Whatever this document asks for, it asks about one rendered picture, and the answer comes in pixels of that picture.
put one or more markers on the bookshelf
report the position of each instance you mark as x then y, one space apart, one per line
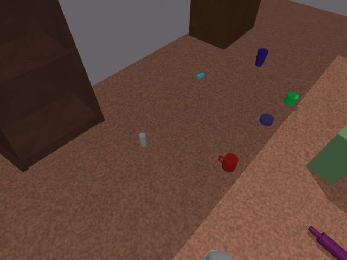
46 98

